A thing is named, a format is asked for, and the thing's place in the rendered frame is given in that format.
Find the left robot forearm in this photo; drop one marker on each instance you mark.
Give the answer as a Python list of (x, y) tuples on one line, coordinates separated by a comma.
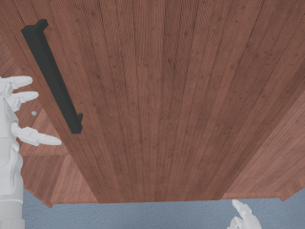
[(11, 185)]

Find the robot left hand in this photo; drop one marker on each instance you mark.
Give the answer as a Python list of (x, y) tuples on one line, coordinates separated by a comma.
[(10, 103)]

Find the handle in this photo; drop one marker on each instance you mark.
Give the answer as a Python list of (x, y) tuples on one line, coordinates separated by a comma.
[(42, 54)]

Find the robot right hand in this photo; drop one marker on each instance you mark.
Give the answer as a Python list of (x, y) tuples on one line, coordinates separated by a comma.
[(249, 221)]

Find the wardrobe door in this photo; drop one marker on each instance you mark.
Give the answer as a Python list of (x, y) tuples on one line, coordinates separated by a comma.
[(280, 161), (177, 96)]

